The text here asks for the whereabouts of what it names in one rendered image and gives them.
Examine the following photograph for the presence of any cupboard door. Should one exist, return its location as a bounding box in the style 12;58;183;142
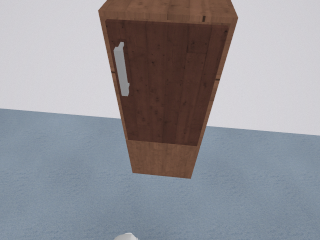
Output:
105;19;229;146

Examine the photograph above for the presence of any handle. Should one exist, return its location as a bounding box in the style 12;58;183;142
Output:
113;42;130;96

